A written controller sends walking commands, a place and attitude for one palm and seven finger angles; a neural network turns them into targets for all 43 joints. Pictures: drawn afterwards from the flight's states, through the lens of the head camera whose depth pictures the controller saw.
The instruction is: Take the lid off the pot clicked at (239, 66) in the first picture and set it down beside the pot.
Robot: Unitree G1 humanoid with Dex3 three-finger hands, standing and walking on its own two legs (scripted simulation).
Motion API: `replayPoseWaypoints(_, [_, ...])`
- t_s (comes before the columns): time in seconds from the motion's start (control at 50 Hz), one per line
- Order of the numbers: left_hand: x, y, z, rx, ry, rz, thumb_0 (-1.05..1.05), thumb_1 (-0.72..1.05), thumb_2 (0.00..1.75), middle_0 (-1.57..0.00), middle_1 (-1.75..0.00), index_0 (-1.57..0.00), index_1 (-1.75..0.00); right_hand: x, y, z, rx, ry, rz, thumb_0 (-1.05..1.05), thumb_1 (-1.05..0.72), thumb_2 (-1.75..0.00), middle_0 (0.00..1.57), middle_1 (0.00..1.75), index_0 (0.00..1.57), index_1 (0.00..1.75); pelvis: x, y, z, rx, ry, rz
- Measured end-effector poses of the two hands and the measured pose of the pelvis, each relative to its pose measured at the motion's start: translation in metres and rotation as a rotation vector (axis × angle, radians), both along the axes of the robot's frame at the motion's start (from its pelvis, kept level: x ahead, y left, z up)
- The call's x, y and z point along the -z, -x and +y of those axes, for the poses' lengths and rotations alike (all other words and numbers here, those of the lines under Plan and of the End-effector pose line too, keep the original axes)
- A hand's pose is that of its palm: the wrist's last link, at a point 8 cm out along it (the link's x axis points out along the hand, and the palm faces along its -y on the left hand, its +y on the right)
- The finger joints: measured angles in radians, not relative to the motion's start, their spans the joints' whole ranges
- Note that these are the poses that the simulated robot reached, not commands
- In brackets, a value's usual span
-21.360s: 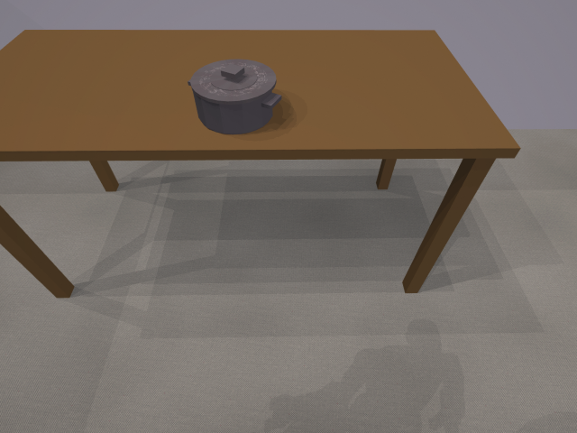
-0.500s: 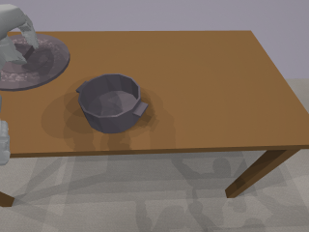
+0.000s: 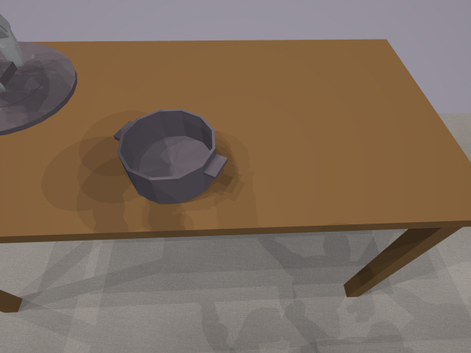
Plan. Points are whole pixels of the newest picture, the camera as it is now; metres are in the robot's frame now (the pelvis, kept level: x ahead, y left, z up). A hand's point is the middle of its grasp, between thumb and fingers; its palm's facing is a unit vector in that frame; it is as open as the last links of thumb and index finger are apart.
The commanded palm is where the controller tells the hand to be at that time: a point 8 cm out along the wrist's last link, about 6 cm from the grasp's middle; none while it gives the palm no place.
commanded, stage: move the lid sideways beside the pot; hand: left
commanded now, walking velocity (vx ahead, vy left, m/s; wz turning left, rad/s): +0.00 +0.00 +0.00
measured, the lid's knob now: out of the picture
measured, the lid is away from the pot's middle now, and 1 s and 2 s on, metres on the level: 0.22 0.23 0.23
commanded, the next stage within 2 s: lower the lid onto the table in 0.16 s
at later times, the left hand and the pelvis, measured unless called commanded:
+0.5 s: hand out of the picture +0.45 +0.33 +0.23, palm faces -0.31 -0.10 -0.95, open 7.6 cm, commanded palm +0.47 +0.33 +0.29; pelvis +0.00 +0.00 +0.00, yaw +0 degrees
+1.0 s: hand out of the picture +0.46 +0.34 +0.20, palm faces -0.33 -0.13 -0.93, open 7.6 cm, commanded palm +0.47 +0.34 +0.26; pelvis +0.00 +0.00 +0.00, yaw +0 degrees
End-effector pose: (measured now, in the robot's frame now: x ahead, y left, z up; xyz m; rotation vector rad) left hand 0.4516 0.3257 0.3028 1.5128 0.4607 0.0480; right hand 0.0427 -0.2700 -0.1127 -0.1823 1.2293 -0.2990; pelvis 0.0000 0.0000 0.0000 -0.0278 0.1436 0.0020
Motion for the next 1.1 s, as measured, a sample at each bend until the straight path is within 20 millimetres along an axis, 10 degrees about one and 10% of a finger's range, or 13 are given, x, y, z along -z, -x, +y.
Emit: replayPoseWaypoints(1.1, [0.058, -0.007, 0.018, -0.03, 0.056, 0.112, -0.03, 0.27, 0.67, -0.78, -1.0, -0.65, -0.93, -0.002, 0.015, -0.003, 0.031, 0.032, 0.046, 0.01, -0.9, -0.9, 0.21, 0.29, 0.21, 0.3, 0.003, -0.002, 0.002, 0.004, 0.009, 0.024])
